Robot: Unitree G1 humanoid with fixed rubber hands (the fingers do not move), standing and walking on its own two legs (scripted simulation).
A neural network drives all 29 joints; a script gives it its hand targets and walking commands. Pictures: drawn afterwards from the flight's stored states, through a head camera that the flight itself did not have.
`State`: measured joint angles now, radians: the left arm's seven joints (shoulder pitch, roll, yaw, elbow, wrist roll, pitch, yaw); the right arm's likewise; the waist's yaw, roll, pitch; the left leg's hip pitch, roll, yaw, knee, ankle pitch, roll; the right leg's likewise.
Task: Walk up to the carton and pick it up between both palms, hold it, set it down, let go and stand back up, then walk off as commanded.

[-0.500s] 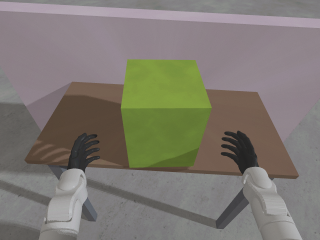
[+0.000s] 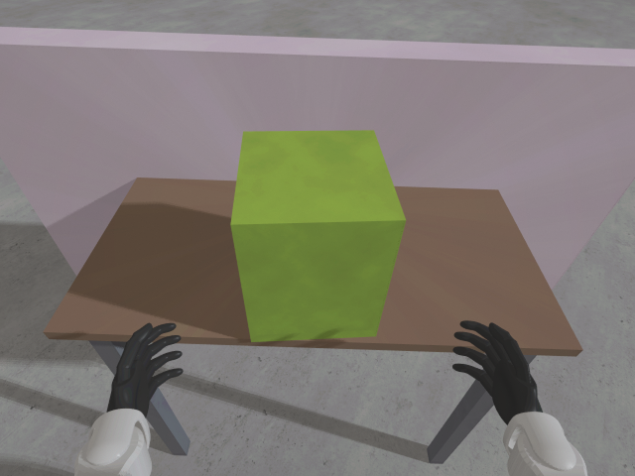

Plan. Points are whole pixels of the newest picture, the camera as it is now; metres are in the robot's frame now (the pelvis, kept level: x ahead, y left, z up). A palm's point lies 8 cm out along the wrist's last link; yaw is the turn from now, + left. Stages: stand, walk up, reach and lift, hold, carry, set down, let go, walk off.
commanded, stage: set down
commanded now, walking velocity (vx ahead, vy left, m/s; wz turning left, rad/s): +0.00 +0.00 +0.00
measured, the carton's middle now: (311, 237) +0.47 +0.04 +0.06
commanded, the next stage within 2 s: let go in 1.86 s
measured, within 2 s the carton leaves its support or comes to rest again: neither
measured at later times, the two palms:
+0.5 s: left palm (139, 407) +0.22 +0.23 +0.02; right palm (507, 423) +0.22 -0.20 +0.02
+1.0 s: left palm (129, 448) +0.19 +0.25 -0.02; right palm (511, 447) +0.20 -0.21 -0.01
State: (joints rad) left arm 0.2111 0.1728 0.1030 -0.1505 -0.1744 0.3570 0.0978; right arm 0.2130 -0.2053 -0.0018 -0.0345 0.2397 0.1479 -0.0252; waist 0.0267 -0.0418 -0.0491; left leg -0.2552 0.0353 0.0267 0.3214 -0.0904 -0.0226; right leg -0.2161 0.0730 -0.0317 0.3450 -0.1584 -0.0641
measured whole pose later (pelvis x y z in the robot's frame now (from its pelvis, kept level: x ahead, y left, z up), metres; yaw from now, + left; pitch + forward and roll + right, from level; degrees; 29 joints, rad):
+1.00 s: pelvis +0.02 +0.00 +0.00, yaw -1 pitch +0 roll +1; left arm 0.34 0.24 0.09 0.07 -0.16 0.21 0.02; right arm 0.36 -0.21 0.04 0.04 0.19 0.08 -0.03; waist 0.03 -0.04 0.05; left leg -0.19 0.03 0.05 0.30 -0.12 -0.03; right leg -0.16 0.07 -0.01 0.34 -0.19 -0.06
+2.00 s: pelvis +0.05 +0.00 +0.00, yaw -1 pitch +2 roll +1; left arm 0.25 0.25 0.07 0.45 -0.05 0.10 -0.02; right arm 0.25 -0.21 0.04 0.62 0.08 -0.19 0.00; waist 0.03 -0.04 0.04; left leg -0.19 0.03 0.06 0.33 -0.17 -0.03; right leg -0.15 0.07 0.00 0.34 -0.22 -0.06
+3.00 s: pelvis +0.04 +0.03 +0.00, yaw -2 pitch -1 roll -1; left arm 0.24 0.38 0.06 0.79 0.02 -0.03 -0.01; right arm 0.21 -0.27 -0.01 0.74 0.01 -0.04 0.01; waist 0.03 -0.04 -0.03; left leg -0.21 0.03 0.06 0.47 -0.25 0.02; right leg -0.13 0.07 0.00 0.38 -0.24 -0.04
